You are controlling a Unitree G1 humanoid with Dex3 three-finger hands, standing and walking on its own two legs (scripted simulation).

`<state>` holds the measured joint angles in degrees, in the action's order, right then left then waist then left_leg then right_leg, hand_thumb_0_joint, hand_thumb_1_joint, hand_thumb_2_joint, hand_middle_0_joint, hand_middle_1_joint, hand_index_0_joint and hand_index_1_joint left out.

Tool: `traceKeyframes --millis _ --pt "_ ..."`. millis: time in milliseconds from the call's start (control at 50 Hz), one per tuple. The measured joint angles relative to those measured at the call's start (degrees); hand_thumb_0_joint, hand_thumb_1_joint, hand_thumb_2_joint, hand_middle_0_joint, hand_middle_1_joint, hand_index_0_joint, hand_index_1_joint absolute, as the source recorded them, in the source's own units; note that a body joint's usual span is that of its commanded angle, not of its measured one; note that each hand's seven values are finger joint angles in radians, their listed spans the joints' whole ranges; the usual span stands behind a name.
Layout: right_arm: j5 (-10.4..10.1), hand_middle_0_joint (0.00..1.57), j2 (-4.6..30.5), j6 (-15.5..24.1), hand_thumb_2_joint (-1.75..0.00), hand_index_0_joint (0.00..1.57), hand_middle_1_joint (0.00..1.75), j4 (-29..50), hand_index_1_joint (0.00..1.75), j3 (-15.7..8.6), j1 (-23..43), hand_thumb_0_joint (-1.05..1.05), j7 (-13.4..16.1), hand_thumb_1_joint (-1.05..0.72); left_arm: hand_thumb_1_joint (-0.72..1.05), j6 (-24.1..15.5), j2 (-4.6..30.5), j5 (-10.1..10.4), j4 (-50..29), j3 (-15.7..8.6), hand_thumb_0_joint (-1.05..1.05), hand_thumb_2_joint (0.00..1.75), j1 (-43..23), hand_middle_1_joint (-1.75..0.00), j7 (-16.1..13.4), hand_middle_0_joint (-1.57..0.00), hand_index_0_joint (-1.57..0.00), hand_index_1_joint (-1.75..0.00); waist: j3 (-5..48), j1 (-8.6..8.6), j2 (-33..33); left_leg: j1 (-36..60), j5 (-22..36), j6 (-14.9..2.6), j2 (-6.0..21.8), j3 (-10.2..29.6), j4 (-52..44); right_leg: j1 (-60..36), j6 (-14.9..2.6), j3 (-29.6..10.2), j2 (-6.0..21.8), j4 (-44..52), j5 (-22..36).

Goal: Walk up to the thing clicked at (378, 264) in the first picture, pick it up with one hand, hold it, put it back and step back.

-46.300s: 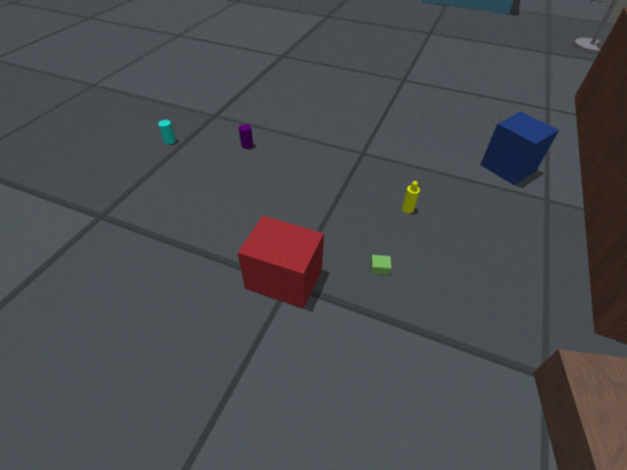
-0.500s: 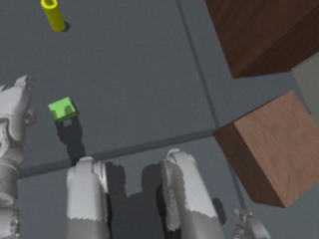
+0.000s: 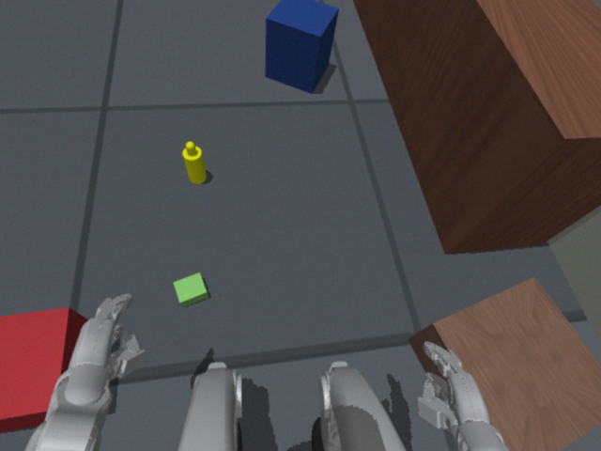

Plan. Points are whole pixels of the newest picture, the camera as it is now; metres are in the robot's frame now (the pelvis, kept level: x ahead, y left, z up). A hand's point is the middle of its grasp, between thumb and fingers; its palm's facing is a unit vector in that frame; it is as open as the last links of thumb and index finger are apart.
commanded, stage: home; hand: left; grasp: from above
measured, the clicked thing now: (191, 289) +0.54 +0.23 -0.57
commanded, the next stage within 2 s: none
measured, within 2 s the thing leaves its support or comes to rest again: neither
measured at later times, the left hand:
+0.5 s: hand (98, 378) +0.22 +0.18 +0.08, palm faces +0.10 -0.97 -0.21, open 7.4 cm
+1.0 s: hand (99, 392) +0.21 +0.18 +0.08, palm faces +0.09 -0.97 -0.21, open 7.4 cm
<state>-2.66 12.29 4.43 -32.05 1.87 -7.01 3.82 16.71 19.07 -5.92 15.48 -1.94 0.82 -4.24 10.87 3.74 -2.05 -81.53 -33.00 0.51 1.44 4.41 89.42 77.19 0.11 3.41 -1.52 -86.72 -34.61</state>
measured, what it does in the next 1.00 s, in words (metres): rises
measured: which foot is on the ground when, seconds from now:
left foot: down 0.00-1.00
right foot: down 0.00-1.00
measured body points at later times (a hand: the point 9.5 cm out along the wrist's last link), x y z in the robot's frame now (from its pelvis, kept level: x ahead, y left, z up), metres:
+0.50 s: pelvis +0.07 +0.00 +0.13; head +0.09 +0.00 +0.57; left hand +0.22 +0.23 +0.10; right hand +0.23 -0.24 +0.06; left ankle +0.07 +0.12 -0.56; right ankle +0.06 -0.12 -0.56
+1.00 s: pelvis +0.06 -0.01 +0.13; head +0.08 +0.00 +0.58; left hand +0.20 +0.23 +0.10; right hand +0.23 -0.24 +0.06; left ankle +0.07 +0.12 -0.56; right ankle +0.06 -0.12 -0.56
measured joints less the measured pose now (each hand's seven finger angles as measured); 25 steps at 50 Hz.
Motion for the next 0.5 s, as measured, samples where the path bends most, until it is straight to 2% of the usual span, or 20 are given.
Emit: traceKeyframes --millis 120,240,340,500 --pt "-0.1 0.2 -0.2 1.6 -0.9 0.2 0.3 -0.2 0.3 0.9 -3.7 0.01 2.7 -0.91 0.9 3.7 -2.7 5.7 -5.2 -0.7 0.01 0.9 7.1 -0.3 -0.8 -0.2 -0.21 -0.3 -0.6 0.22 0.0 12.0 1.6 0.15 0.1 -0.1 -10.0 -12.1 -0.19 0.0 0.0 10.3 1.9" --pt "0.2 0.2 -0.1 3.4 -0.9 0.2 0.3 0.3 0.3 1.3 -7.2 0.01 5.1 -0.91 0.91 6.3 -4.7 9.2 -10.6 -1.3 0.01 0.9 14.1 -0.3 -0.5 -0.2 -0.21 -0.3 -1.0 0.52 -0.3 23.4 3.3 0.23 0.3 -0.2 -19.4 -23.6 -0.34 0.0 -0.1 20.2 3.9" --pt "0.6 0.2 0.0 4.8 -0.9 0.2 0.3 1.6 0.3 0.9 -9.6 0.01 6.5 -0.91 0.91 7.7 -5.8 10.3 -16.5 -0.7 0.01 0.9 21.0 -0.3 -0.1 -0.2 -0.2 -0.3 -0.9 0.4 -0.8 31.7 4.6 0.19 0.4 -0.5 -26.2 -32.0 -0.34 -0.3 -0.2 27.3 5.5" --pt "1.2 0.2 0.3 6.5 -0.9 0.2 0.3 2.8 0.3 0.4 -10.2 0.01 7.4 -0.91 0.91 9.1 -6.2 10.0 -23.1 0.5 0.01 0.9 28.1 -0.3 1.3 -0.2 -0.2 -0.3 -0.3 -0.7 -1.2 39.6 5.6 0.02 0.1 -0.7 -32.0 -40.0 -0.18 -0.4 0.1 33.3 6.5"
